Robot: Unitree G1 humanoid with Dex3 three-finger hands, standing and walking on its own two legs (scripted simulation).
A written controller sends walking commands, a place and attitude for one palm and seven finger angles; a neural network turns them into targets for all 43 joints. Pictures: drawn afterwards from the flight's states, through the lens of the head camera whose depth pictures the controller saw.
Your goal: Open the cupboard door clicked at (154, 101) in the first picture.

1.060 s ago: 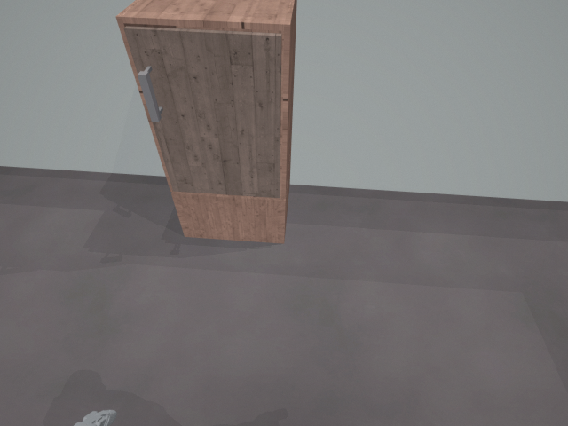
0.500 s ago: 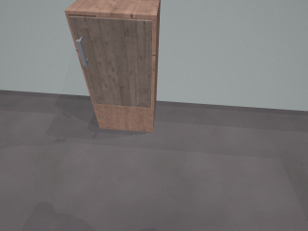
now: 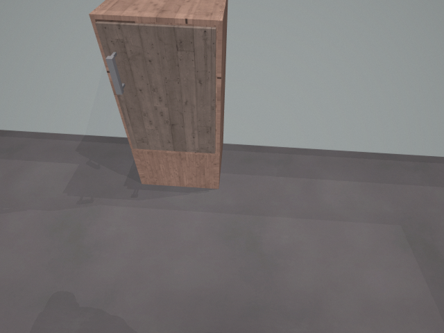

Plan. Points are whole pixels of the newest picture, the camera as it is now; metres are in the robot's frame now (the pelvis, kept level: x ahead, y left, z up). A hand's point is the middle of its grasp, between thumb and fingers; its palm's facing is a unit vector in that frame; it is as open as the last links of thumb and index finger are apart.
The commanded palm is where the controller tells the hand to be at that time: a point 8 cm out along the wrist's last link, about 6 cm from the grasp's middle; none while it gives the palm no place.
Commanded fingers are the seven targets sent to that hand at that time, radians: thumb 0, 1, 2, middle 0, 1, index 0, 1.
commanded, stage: look at it before walking up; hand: left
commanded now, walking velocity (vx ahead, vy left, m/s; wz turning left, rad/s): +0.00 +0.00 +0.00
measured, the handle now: (117, 73) +0.99 +0.45 -0.04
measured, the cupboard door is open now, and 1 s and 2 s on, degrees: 0 0 0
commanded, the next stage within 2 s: walk to a spot facing it in 0.38 s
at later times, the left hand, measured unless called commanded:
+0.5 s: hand out of the picture +0.09 +0.25 -0.15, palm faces -0.02 -0.94 -0.34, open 7.3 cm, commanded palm none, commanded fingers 0.00 0.90 0.90 -0.20 -0.30 -0.20 -0.30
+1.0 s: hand out of the picture +0.00 +0.25 -0.19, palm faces +0.23 -0.95 -0.22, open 7.3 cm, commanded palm none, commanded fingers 0.00 0.90 0.90 -0.20 -0.30 -0.20 -0.30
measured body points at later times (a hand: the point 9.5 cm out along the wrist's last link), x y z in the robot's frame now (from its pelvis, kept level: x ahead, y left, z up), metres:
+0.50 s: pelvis +0.01 +0.00 +0.00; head +0.01 +0.00 +0.45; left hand +0.09 +0.30 -0.13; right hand +0.09 -0.30 -0.13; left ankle +0.01 +0.12 -0.75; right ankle +0.01 -0.12 -0.75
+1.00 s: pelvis -0.02 +0.04 -0.01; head +0.01 +0.07 +0.43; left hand -0.01 +0.30 -0.18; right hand +0.07 -0.20 -0.15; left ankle +0.00 +0.12 -0.75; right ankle +0.00 -0.12 -0.68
